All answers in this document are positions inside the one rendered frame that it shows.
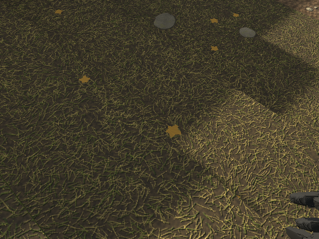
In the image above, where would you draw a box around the robot right hand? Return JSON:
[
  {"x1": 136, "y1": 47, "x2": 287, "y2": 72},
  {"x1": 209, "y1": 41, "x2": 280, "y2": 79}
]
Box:
[{"x1": 285, "y1": 190, "x2": 319, "y2": 239}]

